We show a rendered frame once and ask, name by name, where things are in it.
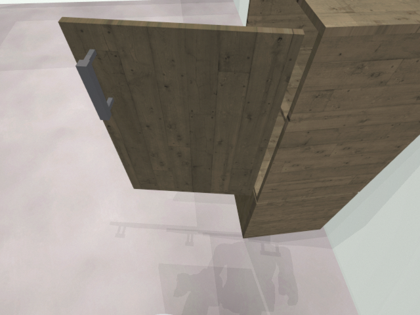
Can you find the handle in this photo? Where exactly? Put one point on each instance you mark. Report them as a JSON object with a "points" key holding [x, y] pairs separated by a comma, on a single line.
{"points": [[93, 87]]}

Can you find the cupboard door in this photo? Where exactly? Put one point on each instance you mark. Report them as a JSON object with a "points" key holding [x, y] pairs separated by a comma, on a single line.
{"points": [[194, 105]]}

